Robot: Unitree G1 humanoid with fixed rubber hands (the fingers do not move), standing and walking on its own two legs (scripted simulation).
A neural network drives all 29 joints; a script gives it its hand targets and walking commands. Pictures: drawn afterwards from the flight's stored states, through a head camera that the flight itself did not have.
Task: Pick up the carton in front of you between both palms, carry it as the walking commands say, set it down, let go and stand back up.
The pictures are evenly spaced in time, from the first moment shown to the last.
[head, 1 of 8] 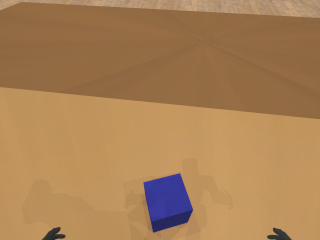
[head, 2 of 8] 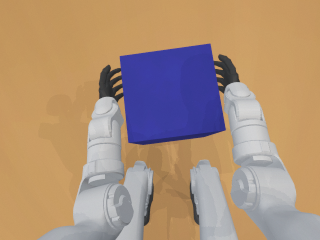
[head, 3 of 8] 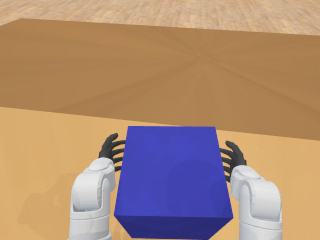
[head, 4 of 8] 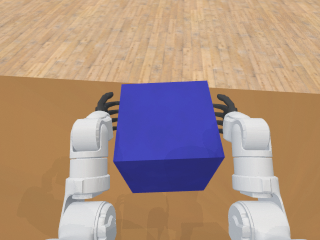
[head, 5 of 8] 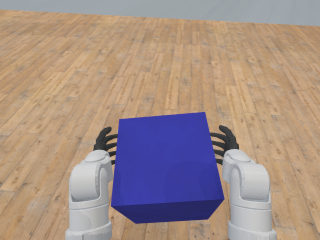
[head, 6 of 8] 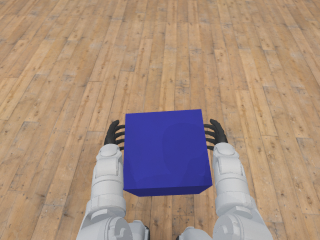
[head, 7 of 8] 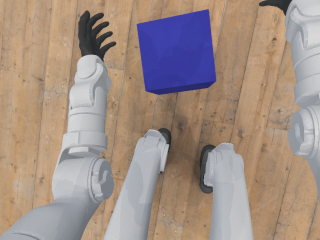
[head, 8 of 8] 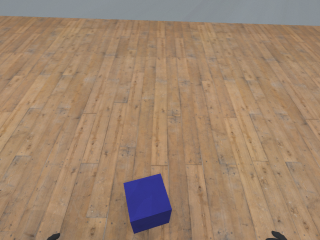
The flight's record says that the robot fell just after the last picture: no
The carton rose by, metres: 0.67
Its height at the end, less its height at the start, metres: -0.25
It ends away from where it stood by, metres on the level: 5.48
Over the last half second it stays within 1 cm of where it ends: yes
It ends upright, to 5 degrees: yes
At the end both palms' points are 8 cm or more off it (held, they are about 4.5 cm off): yes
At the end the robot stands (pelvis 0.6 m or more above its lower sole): yes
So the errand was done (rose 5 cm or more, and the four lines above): yes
